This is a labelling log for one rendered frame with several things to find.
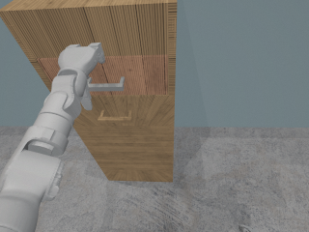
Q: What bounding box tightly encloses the robot left forearm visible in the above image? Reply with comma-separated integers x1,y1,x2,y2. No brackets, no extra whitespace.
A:
0,67,88,192

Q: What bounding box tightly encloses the robot left hand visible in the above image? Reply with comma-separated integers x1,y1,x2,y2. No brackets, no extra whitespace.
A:
58,43,105,111

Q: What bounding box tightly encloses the drawer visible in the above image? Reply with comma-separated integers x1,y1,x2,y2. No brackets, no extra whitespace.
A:
37,54,168,96

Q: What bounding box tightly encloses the handle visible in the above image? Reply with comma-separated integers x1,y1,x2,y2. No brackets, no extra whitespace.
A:
98,117,132,124
87,76,125,92

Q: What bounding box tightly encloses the cabinet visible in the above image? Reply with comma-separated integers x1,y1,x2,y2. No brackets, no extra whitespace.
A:
0,0,178,183

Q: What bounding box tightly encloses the left robot upper arm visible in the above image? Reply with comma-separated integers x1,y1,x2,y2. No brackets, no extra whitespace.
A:
0,149,65,232

